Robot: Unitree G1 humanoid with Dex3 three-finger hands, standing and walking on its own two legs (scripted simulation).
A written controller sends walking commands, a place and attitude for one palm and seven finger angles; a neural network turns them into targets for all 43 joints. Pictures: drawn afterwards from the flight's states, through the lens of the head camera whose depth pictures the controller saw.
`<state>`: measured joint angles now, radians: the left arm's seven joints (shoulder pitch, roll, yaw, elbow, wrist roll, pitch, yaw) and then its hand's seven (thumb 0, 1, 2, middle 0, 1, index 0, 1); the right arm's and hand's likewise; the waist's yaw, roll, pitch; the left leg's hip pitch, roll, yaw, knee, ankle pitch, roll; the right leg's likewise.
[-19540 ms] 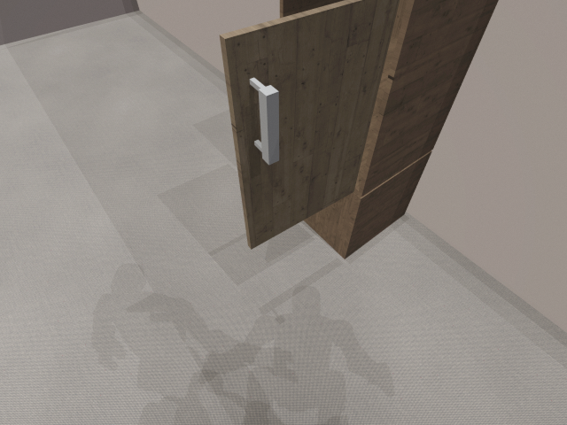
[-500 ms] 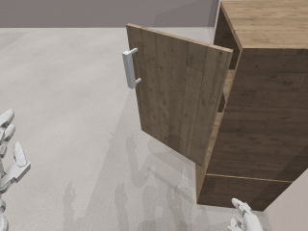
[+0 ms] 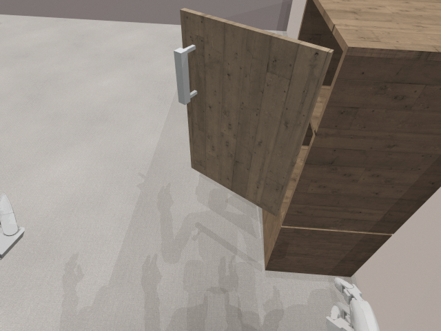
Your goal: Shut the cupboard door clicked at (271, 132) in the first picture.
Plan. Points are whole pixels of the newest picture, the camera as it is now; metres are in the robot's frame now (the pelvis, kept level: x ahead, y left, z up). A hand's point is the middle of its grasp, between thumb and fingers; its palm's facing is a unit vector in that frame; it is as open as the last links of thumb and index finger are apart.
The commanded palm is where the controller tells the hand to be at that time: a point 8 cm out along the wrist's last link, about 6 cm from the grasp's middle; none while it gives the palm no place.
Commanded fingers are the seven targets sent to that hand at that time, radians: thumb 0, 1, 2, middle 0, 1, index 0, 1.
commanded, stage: step back with the hand held close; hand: left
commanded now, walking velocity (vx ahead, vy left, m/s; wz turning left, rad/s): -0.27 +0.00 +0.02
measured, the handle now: (187, 75) +0.74 +0.14 +0.10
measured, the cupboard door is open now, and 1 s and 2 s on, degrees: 58 58 58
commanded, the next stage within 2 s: stop stepping back and stand still in 0.88 s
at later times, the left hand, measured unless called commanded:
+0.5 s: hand out of the picture +0.13 +0.27 +0.17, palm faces +0.50 -0.73 -0.46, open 7.4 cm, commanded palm +0.05 +0.30 +0.19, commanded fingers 0.00 0.90 0.90 -0.20 -0.30 -0.20 -0.30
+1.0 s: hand out of the picture +0.03 +0.30 +0.18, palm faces +0.54 -0.73 -0.42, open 7.4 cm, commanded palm -0.05 +0.31 +0.19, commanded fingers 0.00 0.90 0.90 -0.20 -0.30 -0.20 -0.30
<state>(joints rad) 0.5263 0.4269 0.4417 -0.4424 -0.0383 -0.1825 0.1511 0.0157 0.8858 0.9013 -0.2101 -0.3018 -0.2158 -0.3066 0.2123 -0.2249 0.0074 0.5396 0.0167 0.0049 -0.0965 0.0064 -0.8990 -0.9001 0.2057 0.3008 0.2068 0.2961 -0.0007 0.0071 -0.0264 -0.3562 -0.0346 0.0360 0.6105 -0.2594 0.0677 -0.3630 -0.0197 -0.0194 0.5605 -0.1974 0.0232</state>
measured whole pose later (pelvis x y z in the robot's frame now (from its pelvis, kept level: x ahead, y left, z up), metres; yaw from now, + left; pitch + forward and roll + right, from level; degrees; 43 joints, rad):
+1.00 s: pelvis -0.17 +0.01 +0.00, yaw +4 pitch +2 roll -3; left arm 0.45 0.45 0.49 -0.46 -0.04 -0.25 0.16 0.01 0.88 0.90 -0.21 -0.30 -0.22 -0.31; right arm 0.17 -0.17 -0.01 0.62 -0.01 -0.09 -0.08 0.01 -0.90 -0.90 0.21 0.30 0.21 0.30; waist 0.00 -0.02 -0.02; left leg -0.46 0.04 0.02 0.60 -0.18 0.05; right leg -0.44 0.08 0.05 0.81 -0.38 0.02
